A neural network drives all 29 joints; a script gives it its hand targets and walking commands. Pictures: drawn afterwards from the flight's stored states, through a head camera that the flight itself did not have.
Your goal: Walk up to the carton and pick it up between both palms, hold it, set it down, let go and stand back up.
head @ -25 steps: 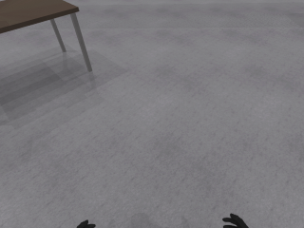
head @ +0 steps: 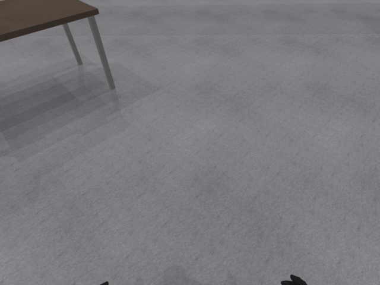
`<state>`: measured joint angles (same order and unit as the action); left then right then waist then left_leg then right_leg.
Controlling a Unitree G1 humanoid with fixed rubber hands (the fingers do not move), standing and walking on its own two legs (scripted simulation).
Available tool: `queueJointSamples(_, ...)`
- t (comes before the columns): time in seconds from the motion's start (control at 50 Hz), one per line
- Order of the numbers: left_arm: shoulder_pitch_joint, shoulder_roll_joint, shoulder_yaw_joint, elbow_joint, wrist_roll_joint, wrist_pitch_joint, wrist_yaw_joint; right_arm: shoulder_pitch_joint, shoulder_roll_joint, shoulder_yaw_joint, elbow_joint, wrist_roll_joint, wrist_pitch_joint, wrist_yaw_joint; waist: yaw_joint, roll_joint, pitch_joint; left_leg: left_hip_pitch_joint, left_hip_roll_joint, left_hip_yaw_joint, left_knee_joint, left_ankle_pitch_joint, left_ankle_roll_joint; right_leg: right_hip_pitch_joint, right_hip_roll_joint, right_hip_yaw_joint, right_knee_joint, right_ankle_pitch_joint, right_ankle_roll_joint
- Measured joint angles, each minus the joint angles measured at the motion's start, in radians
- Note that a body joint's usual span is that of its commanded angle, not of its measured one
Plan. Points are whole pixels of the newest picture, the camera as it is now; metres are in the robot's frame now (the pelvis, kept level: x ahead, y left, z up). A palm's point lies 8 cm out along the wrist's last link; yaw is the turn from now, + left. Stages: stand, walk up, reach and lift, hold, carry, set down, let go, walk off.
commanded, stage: stand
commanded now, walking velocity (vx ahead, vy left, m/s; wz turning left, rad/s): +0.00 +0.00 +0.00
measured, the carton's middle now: out of the picture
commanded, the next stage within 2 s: none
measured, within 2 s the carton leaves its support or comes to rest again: neither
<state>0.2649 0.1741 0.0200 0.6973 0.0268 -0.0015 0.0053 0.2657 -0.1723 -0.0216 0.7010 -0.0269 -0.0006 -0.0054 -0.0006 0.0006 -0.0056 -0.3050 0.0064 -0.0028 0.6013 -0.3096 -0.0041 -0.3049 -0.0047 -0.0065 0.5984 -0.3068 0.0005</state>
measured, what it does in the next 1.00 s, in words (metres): stands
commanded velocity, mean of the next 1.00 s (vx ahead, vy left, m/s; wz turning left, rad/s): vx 0.00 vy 0.00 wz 0.00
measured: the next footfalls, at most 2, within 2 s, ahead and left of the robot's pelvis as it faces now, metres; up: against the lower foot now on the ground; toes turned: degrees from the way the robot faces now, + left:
none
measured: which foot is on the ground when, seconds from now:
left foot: down 0.00-1.00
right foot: down 0.00-1.00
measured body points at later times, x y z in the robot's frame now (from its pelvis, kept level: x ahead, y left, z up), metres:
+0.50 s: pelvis +0.00 +0.00 +0.00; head +0.01 +0.00 +0.45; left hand +0.09 +0.23 -0.12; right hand +0.09 -0.23 -0.12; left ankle +0.00 +0.12 -0.73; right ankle +0.01 -0.12 -0.73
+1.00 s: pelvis +0.00 +0.00 +0.01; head +0.01 +0.00 +0.46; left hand +0.04 +0.24 -0.14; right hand +0.04 -0.24 -0.14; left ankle +0.00 +0.12 -0.73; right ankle +0.01 -0.12 -0.73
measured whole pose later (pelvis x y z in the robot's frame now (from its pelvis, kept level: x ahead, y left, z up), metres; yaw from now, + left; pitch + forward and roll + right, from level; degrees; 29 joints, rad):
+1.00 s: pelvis +0.00 +0.00 +0.01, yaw +0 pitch -1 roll +0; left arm 0.31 0.17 0.04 0.94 0.02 -0.01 0.03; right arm 0.30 -0.16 -0.04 0.94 -0.02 -0.01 -0.03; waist 0.00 0.00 0.02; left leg -0.22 0.01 -0.01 0.48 -0.25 -0.01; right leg -0.22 0.00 0.00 0.48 -0.25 0.00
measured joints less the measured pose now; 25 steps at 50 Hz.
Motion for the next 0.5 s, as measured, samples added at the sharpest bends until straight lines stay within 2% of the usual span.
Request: queueJointSamples(0.5,0.019,-0.002,0.013,0.071,-0.004,-0.003,0.010,0.016,0.002,-0.013,0.072,0.003,-0.003,-0.010,0.000,0.000,0.009,0.030,-0.001,-0.003,-0.042,0.020,0.000,0.031,0.000,0.001,-0.042,0.019,0.000)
